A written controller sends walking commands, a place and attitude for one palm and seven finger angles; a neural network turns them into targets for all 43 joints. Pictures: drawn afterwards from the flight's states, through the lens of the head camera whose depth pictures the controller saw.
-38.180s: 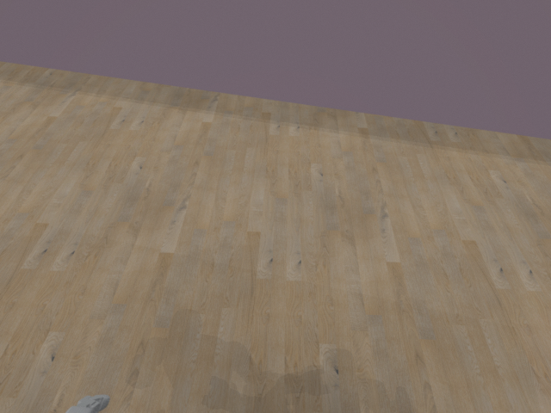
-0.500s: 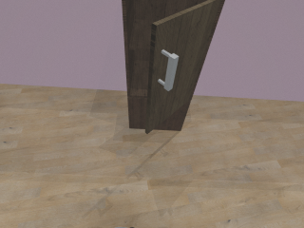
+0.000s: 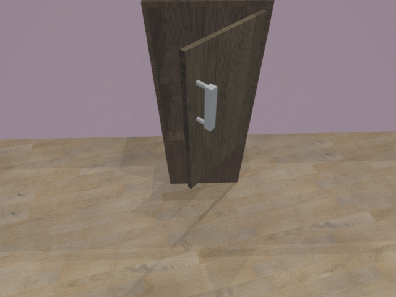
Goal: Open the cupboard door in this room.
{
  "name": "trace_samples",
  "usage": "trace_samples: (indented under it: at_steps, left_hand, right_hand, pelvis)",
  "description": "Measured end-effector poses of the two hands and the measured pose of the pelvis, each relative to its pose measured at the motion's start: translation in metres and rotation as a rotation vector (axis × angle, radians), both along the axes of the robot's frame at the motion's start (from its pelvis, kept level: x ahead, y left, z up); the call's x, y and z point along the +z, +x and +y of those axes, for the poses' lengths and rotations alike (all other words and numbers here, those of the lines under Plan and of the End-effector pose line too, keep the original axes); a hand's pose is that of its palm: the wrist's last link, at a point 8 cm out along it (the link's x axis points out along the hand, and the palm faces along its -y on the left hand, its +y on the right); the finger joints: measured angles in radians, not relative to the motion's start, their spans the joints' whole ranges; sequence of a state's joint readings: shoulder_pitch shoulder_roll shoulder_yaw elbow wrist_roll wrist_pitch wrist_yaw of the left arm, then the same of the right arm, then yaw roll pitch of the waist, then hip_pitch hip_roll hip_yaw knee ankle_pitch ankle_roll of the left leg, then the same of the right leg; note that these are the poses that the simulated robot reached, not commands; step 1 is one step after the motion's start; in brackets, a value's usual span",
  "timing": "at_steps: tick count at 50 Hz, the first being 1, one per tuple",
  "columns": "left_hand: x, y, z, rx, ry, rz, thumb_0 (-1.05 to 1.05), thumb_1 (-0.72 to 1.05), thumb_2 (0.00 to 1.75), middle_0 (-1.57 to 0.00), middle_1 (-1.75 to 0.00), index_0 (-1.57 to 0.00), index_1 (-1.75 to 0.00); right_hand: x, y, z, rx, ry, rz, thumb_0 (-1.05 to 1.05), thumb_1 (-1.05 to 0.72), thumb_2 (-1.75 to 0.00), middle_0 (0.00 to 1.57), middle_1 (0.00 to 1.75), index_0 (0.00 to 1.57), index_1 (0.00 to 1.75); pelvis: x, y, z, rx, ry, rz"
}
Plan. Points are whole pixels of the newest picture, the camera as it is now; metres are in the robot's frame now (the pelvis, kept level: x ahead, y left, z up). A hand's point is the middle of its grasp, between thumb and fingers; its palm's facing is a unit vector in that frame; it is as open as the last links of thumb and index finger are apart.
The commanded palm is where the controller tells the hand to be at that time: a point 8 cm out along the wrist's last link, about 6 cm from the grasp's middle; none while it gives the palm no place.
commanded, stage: let the arm hang, fingers relaxed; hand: left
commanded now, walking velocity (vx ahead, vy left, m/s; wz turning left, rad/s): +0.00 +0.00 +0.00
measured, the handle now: (204, 105) +0.61 +0.01 +0.04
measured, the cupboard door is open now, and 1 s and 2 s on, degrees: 46 46 46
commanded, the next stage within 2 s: look to check the result in 0.12 s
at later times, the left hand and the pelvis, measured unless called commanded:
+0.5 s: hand out of the picture +0.00 +0.16 -0.17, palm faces +0.03 -0.98 -0.21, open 7.3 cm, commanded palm none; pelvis +0.02 -0.01 +0.00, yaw +0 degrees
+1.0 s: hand out of the picture +0.02 +0.18 -0.18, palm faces +0.01 -0.98 -0.21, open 7.3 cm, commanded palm none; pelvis +0.03 +0.00 +0.00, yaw -2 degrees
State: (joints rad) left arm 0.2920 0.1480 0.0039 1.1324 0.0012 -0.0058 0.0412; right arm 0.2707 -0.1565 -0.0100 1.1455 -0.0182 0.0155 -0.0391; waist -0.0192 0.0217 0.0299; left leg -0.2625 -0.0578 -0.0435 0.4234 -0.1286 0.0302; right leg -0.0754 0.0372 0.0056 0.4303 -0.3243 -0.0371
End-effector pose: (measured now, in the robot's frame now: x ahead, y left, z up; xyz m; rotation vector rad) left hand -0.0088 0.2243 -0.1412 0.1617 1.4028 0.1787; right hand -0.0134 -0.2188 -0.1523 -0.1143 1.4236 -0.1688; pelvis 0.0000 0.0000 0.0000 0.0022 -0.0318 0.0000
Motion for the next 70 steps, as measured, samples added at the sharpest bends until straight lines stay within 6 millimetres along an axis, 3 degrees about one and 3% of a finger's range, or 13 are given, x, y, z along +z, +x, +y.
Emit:
trace_samples:
  at_steps: [13,26,37,53,62,70]
  left_hand:
    - [-0.005,0.013,-0.017,-0.001,-0.037,0.012,0.00,0.91,0.90,-0.20,-0.29,-0.20,-0.30]
    - [-0.002,0.009,-0.011,0.016,-0.013,0.050,0.00,0.91,0.90,-0.20,-0.29,-0.20,-0.30]
    - [-0.001,0.019,-0.005,0.007,-0.006,0.031,0.00,0.91,0.90,-0.20,-0.29,-0.20,-0.30]
    - [-0.005,0.030,0.001,-0.026,-0.007,0.049,0.00,0.91,0.90,-0.20,-0.29,-0.20,-0.30]
    - [-0.005,0.064,0.011,-0.135,0.025,0.024,0.00,0.91,0.90,-0.20,-0.29,-0.20,-0.30]
    - [0.007,0.105,-0.005,-0.246,0.080,-0.090,0.00,0.91,0.90,-0.20,-0.29,-0.20,-0.30]
  right_hand:
    - [0.005,0.018,-0.008,0.006,-0.020,-0.005,0.00,-0.91,-0.90,0.19,0.30,0.20,0.30]
    - [0.004,0.034,-0.008,0.013,-0.017,-0.008,0.00,-0.92,-0.90,0.19,0.30,0.20,0.30]
    - [0.006,0.045,-0.011,0.021,-0.028,-0.030,0.00,-0.91,-0.90,0.19,0.30,0.20,0.30]
    - [0.004,0.041,-0.015,-0.044,-0.054,-0.037,0.00,-0.91,-0.90,0.20,0.30,0.20,0.30]
    - [-0.001,0.023,-0.032,-0.135,-0.082,-0.085,0.00,-0.91,-0.90,0.20,0.30,0.20,0.30]
    - [-0.010,0.003,-0.063,-0.221,-0.070,-0.102,0.00,-0.91,-0.90,0.20,0.30,0.20,0.30]
  pelvis:
    - [0.001,0.012,-0.006,-0.004,0.001,0.006]
    - [0.001,0.022,-0.007,-0.005,0.003,0.009]
    - [0.002,0.026,-0.005,-0.008,0.006,0.006]
    - [-0.002,0.023,-0.002,-0.068,-0.002,0.017]
    - [-0.010,0.009,-0.006,-0.187,0.023,0.038]
    - [-0.014,-0.001,-0.026,-0.258,0.021,0.034]
